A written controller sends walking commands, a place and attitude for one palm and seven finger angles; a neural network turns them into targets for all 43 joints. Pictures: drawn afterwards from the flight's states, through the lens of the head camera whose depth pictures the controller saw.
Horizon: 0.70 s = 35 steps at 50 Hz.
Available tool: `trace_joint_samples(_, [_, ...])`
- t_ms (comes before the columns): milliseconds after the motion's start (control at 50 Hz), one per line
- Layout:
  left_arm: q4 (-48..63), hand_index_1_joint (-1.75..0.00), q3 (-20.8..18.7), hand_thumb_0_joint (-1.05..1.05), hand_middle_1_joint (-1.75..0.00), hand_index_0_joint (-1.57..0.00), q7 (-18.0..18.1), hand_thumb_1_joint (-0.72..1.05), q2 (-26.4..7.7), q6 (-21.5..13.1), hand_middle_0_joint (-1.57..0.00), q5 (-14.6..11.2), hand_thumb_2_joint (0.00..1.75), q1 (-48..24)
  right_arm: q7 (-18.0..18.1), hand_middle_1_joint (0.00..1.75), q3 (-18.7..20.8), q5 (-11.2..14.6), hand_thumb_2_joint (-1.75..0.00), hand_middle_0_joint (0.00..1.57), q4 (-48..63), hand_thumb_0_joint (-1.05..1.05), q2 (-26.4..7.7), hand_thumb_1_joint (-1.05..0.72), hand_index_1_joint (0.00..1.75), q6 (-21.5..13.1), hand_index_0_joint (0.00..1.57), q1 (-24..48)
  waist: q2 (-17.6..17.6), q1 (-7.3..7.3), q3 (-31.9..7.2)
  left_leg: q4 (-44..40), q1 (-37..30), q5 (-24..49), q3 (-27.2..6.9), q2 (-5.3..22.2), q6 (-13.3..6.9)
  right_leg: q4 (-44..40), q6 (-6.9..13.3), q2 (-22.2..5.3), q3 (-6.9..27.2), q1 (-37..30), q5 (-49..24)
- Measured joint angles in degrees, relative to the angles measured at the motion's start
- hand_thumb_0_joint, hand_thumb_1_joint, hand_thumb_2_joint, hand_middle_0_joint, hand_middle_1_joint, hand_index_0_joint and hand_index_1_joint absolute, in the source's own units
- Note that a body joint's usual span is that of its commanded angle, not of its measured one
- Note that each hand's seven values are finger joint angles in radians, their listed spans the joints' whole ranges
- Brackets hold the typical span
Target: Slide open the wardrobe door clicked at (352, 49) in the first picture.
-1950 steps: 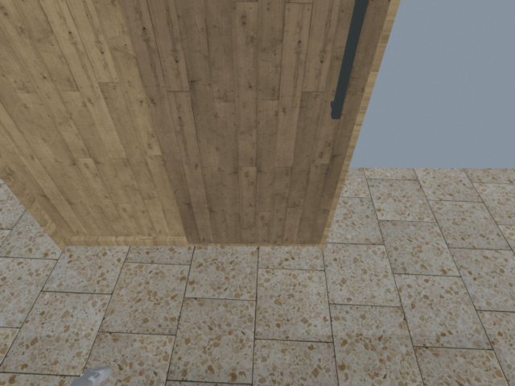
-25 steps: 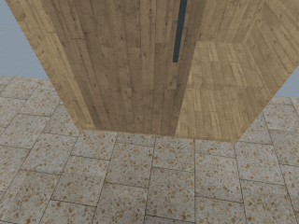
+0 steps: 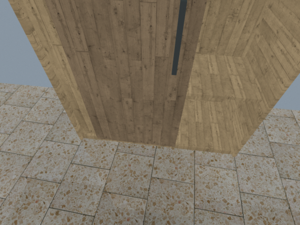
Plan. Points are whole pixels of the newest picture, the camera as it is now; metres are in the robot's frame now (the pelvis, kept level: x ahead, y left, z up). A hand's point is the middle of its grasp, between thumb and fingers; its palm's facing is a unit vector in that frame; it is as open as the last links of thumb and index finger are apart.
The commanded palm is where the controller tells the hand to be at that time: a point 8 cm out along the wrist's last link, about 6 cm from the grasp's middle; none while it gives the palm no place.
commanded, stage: let the arm hang, fingers relaxed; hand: right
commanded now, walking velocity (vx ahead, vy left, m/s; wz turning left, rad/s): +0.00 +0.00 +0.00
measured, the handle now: (178, 39) +0.74 -0.06 +0.13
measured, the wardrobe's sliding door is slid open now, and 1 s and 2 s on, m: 0.44 0.44 0.44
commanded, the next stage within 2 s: look to check the result in 0.16 s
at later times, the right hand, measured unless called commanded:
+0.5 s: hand out of the picture +0.00 -0.18 -0.18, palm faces +0.00 +0.99 -0.16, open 7.3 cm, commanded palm none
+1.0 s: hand out of the picture +0.02 -0.19 -0.18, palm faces +0.00 +0.98 -0.17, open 7.4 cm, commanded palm none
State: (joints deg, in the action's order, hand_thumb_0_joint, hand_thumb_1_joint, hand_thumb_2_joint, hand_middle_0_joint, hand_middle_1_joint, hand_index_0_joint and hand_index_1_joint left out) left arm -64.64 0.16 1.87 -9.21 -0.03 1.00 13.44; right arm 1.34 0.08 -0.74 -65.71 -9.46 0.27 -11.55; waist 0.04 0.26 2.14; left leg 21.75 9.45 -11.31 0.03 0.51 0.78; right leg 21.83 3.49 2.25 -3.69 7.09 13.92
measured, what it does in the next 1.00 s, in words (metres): stands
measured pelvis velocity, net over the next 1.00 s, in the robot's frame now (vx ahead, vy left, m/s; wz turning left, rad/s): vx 0.00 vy -0.02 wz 0.01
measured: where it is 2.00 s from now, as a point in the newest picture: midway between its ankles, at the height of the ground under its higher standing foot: outside the picture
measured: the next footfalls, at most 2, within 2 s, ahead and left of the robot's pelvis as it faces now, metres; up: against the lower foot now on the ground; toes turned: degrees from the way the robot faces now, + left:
none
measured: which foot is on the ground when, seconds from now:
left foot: down 0.00-1.00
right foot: down 0.00-1.00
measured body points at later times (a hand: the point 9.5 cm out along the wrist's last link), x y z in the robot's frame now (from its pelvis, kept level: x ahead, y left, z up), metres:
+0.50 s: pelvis +0.00 -0.02 +0.00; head +0.02 -0.02 +0.45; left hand -0.01 +0.20 -0.16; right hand +0.00 -0.23 -0.17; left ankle +0.00 +0.13 -0.74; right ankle -0.02 -0.07 -0.74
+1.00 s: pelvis +0.00 -0.02 +0.00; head +0.02 -0.03 +0.45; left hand +0.00 +0.20 -0.16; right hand +0.02 -0.25 -0.17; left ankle +0.00 +0.13 -0.74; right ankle -0.02 -0.07 -0.74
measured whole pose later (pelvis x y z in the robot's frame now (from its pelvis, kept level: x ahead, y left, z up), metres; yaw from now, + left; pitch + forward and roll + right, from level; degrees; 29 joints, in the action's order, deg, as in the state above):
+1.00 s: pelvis +0.00 -0.02 +0.00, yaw +1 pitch -2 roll +1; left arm -65.6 -0.1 2.4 -8.6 -0.8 0.8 14.5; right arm 1.6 0.3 -0.8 -66.6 -9.1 0.4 -12.4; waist -0.6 0.4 3.1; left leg 22.4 9.0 -11.8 -1.2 2.2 2.7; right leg 21.4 5.4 4.1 -4.8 5.9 14.2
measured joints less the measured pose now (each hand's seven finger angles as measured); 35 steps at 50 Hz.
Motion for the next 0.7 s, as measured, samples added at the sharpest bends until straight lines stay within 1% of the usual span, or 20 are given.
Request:
trace_joint_samples(380, [-1.62,-0.3,0.05,0.0,-0.3,-0.2,0.33,0.91,1.64,-0.37,-0.2,-0.19,0.9,2.05,0.27,0.3,-0.1,0.01,-0.9,0.2,-1.4,0.01,1.14,-0.92,0.3,-0.05,0.2,-1.94,-0.06,0.12,0.64,-0.01,-0.5,-0.12,-0.72,0.7,0.91,-0.21,0.96,0.74,-0.68,-0.73,0.25])
trace_joint_samples(700, [-1.24,-0.3,-0.2,0.0,-0.3,-0.2,0.46,0.91,1.23,-0.67,-0.2,-0.23,0.9,1.87,0.23,0.3,0.06,-0.12,-0.9,0.2,-1.22,0.01,1.11,-0.91,0.3,0.05,0.2,-1.84,-0.44,0.05,1.08,0.46,-0.02,-0.32,-1.13,1.36,1.58,-0.25,1.67,1.43,-1.06,-0.55,0.27])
